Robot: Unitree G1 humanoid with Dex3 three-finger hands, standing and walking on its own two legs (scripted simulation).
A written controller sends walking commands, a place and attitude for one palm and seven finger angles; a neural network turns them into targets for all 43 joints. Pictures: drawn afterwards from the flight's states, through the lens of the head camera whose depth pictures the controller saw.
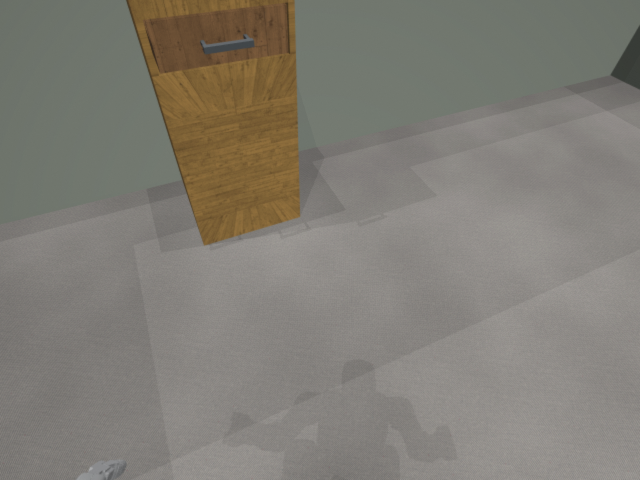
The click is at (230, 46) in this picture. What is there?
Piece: drawer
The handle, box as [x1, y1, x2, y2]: [200, 34, 254, 53]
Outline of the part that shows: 254,46 253,40 249,38 246,34 243,34 244,38 241,40 206,45 203,40 200,40 204,53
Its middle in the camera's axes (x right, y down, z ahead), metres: -0.27 -0.55 +1.08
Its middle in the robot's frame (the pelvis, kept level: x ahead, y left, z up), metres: +1.17 +0.33 +0.03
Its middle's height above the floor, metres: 0.80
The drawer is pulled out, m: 0.00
